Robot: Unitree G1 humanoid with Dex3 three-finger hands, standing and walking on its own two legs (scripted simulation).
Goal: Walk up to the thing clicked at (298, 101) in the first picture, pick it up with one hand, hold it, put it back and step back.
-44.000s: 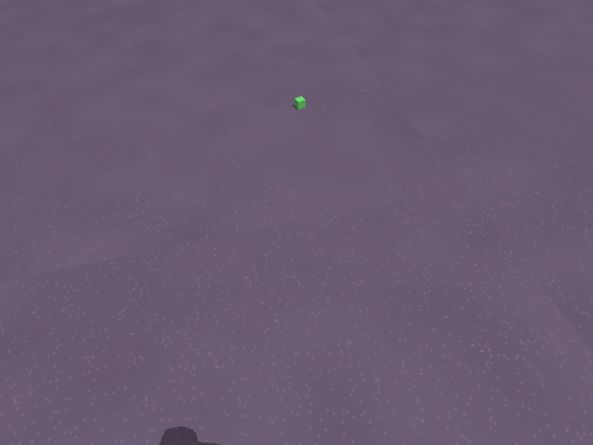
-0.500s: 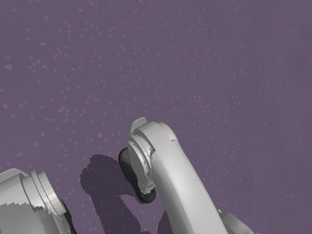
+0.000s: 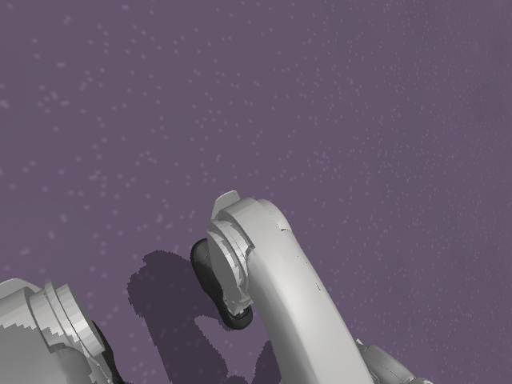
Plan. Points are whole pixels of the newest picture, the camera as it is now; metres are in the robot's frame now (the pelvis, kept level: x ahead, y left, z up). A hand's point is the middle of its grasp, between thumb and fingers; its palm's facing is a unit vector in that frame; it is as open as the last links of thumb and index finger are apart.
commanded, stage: close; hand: left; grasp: from above
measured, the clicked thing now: out of the picture +0.47 +0.31 -0.30
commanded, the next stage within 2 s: settle in 0.54 s
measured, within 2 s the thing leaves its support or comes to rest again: leaves its support in 0.98 s
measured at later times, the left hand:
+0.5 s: hand out of the picture +0.46 +0.30 -0.27, palm faces -0.41 -0.21 -0.89, open 7.9 cm
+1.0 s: hand out of the picture +0.47 +0.31 -0.26, palm faces -0.38 -0.21 -0.90, open 6.8 cm
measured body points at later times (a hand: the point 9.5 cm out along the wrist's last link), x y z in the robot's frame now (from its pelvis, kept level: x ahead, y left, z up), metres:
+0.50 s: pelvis +0.00 +0.00 +0.00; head +0.29 +0.13 +0.31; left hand +0.48 +0.31 -0.22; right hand +0.02 -0.24 -0.04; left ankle +0.06 +0.13 -0.29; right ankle +0.12 -0.13 -0.29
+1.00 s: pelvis +0.00 +0.00 +0.00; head +0.30 +0.13 +0.31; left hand +0.49 +0.32 -0.21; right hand +0.03 -0.25 -0.04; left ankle +0.06 +0.13 -0.29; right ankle +0.12 -0.13 -0.29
